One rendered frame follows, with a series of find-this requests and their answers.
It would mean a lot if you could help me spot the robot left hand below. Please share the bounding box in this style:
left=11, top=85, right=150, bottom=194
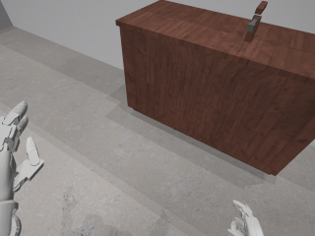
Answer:
left=0, top=101, right=44, bottom=202

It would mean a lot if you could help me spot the tap lever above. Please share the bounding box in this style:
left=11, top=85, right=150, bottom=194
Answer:
left=246, top=17, right=259, bottom=32

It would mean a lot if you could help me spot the robot left forearm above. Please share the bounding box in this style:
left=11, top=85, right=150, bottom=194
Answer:
left=0, top=200, right=22, bottom=236

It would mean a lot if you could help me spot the counter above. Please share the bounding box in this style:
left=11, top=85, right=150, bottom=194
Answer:
left=115, top=0, right=315, bottom=176

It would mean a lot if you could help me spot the robot right hand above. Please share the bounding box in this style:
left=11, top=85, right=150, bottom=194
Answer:
left=227, top=200, right=265, bottom=236

